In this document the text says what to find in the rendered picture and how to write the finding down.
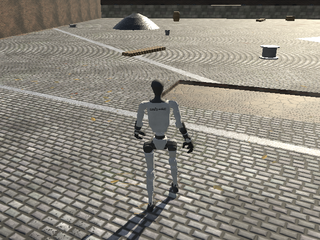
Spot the robot left upper arm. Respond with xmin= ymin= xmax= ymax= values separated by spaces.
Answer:
xmin=136 ymin=101 xmax=148 ymax=127

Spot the robot left forearm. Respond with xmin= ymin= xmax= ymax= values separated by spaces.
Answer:
xmin=134 ymin=120 xmax=142 ymax=135

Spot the robot right forearm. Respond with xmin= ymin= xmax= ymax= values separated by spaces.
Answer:
xmin=179 ymin=120 xmax=192 ymax=143

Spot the robot right foot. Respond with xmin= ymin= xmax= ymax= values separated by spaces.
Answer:
xmin=171 ymin=182 xmax=179 ymax=193

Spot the robot right upper arm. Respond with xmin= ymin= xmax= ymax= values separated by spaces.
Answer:
xmin=168 ymin=100 xmax=183 ymax=129

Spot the left robot hand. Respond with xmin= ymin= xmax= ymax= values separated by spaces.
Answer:
xmin=134 ymin=131 xmax=146 ymax=140

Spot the humanoid robot torso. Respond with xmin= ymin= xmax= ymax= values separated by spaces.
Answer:
xmin=147 ymin=98 xmax=170 ymax=150

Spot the right robot hand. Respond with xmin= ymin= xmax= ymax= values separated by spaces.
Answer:
xmin=182 ymin=140 xmax=194 ymax=154

